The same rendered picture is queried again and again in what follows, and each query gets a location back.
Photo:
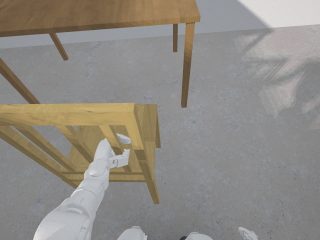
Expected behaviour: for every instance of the left robot forearm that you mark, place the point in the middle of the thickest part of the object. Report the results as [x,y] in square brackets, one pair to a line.
[88,196]

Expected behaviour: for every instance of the robot left hand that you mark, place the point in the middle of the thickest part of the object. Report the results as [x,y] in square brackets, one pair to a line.
[105,152]

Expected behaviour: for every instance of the robot left thigh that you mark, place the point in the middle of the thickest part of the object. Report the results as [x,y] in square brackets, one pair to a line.
[132,234]

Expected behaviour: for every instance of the left robot shin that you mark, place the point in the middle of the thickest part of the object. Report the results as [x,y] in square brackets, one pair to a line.
[136,227]

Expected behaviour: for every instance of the chair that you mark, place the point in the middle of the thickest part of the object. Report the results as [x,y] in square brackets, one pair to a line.
[95,121]

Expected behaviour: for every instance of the robot left upper arm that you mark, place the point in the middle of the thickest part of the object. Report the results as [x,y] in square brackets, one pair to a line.
[61,225]

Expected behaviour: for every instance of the table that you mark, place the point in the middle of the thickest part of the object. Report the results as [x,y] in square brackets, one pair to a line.
[34,17]

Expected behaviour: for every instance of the robot right hand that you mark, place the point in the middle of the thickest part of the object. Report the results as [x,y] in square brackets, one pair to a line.
[246,234]

